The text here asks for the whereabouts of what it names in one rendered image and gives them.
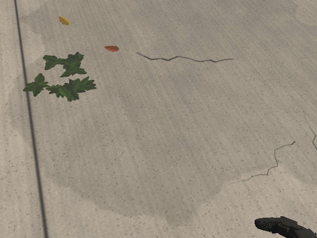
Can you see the robot right hand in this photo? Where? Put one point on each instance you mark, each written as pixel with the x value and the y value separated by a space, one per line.
pixel 284 226

